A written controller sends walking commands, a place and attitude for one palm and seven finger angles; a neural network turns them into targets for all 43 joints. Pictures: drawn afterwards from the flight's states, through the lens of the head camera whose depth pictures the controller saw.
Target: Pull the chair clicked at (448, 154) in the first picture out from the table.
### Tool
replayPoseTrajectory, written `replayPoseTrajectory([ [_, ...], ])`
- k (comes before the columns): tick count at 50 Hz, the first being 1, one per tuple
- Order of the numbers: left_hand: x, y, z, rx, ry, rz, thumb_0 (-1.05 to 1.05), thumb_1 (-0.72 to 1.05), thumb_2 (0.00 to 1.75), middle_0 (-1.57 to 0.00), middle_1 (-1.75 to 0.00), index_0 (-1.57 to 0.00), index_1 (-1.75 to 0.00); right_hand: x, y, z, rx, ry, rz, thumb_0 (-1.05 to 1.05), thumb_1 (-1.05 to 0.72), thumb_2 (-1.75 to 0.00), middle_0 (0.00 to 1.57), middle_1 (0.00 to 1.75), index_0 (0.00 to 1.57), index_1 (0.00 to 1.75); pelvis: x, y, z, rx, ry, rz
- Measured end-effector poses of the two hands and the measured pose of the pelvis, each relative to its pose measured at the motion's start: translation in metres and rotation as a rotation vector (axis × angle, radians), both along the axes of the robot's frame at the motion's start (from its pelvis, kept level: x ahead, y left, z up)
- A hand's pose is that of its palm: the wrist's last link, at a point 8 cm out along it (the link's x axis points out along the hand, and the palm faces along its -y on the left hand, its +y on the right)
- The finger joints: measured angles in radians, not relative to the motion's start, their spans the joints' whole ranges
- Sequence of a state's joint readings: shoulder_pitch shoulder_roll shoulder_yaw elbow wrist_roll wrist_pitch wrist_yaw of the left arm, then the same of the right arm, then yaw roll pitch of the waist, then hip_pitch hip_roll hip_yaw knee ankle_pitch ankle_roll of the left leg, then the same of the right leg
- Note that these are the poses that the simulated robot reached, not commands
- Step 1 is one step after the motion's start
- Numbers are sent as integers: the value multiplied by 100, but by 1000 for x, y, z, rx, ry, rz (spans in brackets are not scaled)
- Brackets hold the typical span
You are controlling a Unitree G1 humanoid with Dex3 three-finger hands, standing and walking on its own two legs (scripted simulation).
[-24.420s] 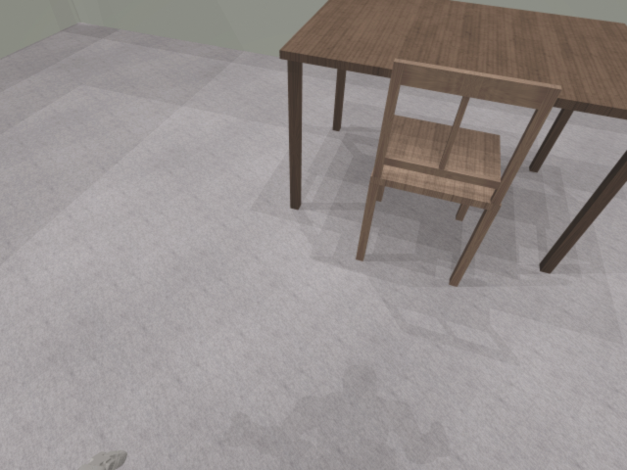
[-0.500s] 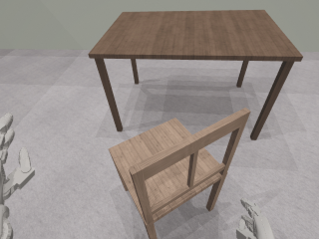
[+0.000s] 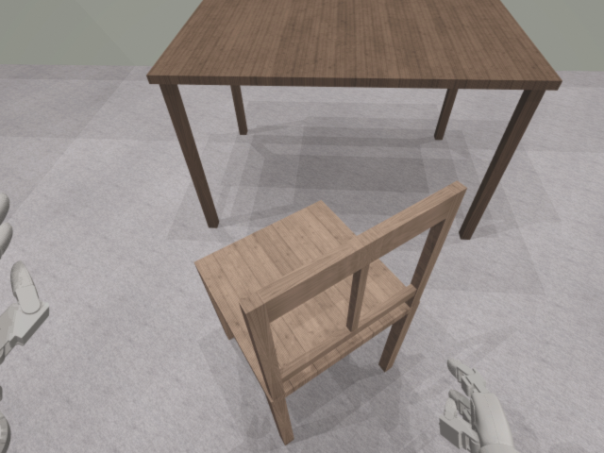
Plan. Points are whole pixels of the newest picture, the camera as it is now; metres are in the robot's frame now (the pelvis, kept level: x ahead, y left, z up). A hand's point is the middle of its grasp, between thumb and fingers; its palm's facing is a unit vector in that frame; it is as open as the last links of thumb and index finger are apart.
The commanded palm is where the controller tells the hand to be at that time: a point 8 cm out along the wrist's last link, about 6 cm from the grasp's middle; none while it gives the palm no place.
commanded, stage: step back with the hand held close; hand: left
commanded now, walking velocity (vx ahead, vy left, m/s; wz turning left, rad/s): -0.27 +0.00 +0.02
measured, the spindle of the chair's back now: (356, 298) +0.40 -0.05 -0.12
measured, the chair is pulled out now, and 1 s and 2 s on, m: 0.55 0.55 0.55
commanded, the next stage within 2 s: stop stepping back and stand still in 1.82 s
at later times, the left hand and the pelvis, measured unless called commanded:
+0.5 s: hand (23, 379) +0.15 +0.26 +0.15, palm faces +0.48 -0.75 -0.46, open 7.4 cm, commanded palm +0.09 +0.30 +0.17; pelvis -0.05 +0.00 -0.01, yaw +0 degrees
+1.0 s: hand (19, 392) +0.13 +0.26 +0.15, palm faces +0.48 -0.74 -0.47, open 7.4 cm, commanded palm +0.06 +0.29 +0.17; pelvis -0.07 -0.01 -0.02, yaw +1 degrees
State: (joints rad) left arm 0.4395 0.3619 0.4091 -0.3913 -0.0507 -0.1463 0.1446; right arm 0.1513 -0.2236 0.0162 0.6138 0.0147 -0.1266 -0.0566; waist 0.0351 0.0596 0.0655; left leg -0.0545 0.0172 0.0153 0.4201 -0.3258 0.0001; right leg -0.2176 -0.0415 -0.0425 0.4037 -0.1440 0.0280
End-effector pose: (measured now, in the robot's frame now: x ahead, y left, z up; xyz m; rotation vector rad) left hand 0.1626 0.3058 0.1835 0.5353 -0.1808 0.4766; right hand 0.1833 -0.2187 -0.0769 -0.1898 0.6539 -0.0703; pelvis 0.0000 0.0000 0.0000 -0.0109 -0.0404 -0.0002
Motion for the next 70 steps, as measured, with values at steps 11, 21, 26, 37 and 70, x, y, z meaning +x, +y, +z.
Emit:
replayPoseTrajectory([
  [11,-19,-9,-17,43,140,-83,2,89,90,-21,-30,-22,-30,-39,-17,-11,-41,107,-110,1,-90,-90,20,30,20,30,-16,5,-3,14,38,2],
  [21,-52,-5,-5,43,9,-13,2,89,90,-21,-30,-21,-30,-53,-12,-8,-31,54,-90,1,-90,-90,20,30,20,30,-38,-1,-8,19,23,6],
  [26,-62,-10,-16,4,23,5,2,89,90,-21,-30,-21,-30,-62,-14,-7,-34,39,-68,1,-90,-90,21,30,20,30,-50,-5,-9,14,30,4],
  [37,-70,-10,-8,75,14,-49,2,89,90,-21,-30,-21,-30,-95,-27,-9,-94,109,-76,1,-90,-90,21,30,20,30,-66,-6,-10,13,57,20],
  [70,-83,-34,-4,85,-48,-119,2,89,90,-21,-30,-21,-30,-75,-12,-10,-42,36,2,1,-90,-90,21,30,20,30,-82,-21,-14,-7,74,22],
])
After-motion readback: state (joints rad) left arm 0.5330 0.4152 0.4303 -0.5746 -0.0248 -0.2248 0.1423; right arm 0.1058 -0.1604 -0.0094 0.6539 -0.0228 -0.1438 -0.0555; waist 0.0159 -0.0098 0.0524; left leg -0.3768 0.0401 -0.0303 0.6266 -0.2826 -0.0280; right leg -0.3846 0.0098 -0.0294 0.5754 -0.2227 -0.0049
